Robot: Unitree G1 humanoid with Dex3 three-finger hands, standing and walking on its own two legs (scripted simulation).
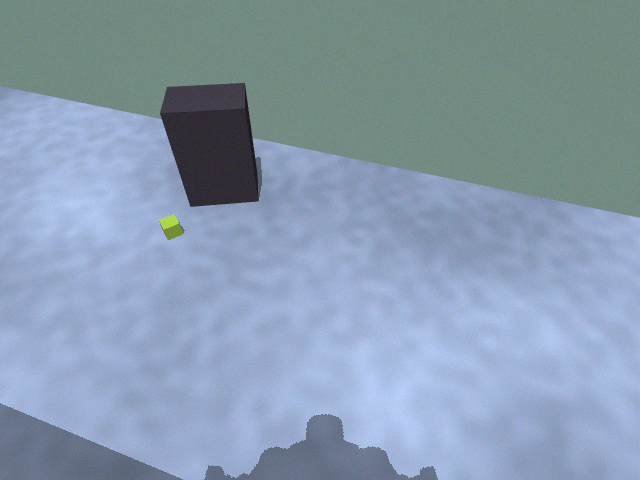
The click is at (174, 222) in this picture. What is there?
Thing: cube
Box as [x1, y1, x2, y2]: [159, 214, 182, 239]
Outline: 173,214 159,220 162,229 168,239 182,234 179,224
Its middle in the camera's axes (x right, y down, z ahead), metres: -0.64 -0.06 +1.68
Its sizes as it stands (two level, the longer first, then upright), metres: 0.067 0.067 0.067
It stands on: the floor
